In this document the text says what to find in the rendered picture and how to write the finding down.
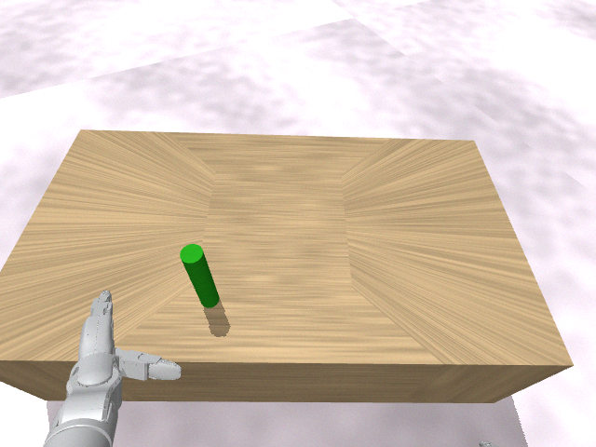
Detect left robot hand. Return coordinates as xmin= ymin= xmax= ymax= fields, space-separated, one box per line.
xmin=78 ymin=291 xmax=182 ymax=381

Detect can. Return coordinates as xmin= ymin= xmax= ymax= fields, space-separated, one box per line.
xmin=180 ymin=244 xmax=219 ymax=308

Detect left robot arm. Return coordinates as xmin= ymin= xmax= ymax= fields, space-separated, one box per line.
xmin=43 ymin=353 xmax=122 ymax=447

